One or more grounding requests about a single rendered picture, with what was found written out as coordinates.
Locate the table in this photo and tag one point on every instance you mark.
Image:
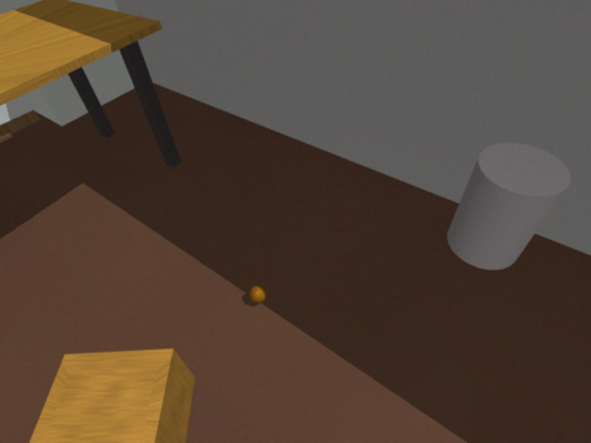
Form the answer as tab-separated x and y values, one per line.
51	38

